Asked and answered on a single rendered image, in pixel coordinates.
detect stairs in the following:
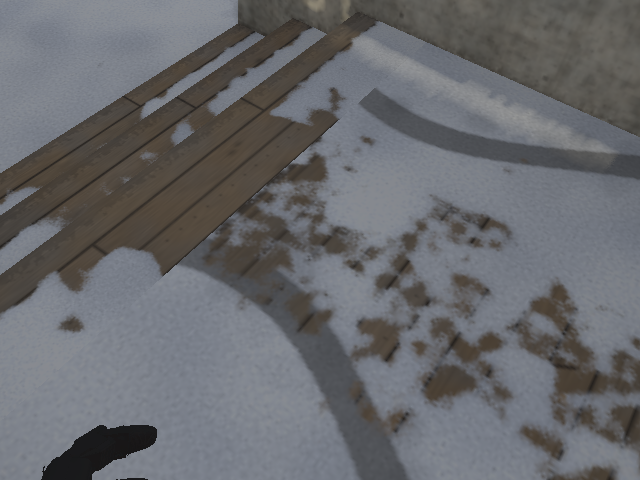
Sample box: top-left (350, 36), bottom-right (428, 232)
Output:
top-left (0, 18), bottom-right (327, 275)

